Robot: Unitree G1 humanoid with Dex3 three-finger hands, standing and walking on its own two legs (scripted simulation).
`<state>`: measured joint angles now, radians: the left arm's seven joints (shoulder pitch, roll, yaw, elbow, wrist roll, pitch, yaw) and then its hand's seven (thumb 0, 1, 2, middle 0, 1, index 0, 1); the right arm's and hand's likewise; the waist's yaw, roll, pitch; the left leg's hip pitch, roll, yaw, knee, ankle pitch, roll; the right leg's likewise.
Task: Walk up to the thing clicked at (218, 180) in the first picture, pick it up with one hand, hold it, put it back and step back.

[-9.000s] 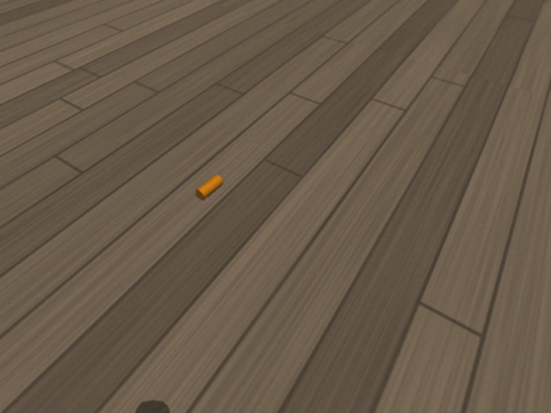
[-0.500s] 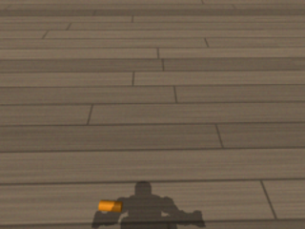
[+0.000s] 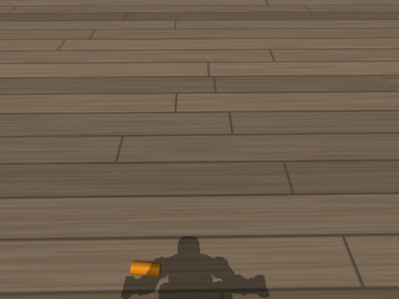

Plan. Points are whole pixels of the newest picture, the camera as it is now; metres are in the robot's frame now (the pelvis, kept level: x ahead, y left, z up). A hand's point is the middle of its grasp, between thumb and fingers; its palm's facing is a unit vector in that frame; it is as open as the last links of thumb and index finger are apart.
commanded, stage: stand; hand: left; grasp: from above
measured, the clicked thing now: (146, 268) +0.37 +0.26 -0.75
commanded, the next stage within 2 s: rise first in 0.30 s
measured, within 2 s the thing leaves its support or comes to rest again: neither
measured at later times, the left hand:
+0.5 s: hand out of the picture +0.10 +0.25 -0.16, palm faces +0.03 -0.94 -0.33, open 7.7 cm
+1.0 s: hand out of the picture +0.11 +0.26 -0.24, palm faces -0.14 -0.89 -0.43, open 13.8 cm
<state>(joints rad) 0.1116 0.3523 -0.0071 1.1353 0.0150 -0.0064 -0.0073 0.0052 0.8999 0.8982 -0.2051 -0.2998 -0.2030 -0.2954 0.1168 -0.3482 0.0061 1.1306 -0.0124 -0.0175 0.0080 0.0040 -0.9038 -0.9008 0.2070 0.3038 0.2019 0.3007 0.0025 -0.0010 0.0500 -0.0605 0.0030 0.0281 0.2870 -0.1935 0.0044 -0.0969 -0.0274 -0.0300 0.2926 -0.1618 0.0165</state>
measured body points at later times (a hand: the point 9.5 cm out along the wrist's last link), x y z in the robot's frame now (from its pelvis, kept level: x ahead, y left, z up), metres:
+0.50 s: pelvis -0.01 +0.00 +0.00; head +0.03 +0.00 +0.44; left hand +0.10 +0.30 -0.14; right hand +0.08 -0.29 -0.13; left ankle -0.02 +0.11 -0.75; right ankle +0.00 -0.13 -0.75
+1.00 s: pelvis -0.03 +0.00 -0.09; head +0.08 +0.02 +0.35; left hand +0.12 +0.31 -0.21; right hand +0.13 -0.26 -0.19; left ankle -0.02 +0.11 -0.75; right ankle +0.00 -0.13 -0.75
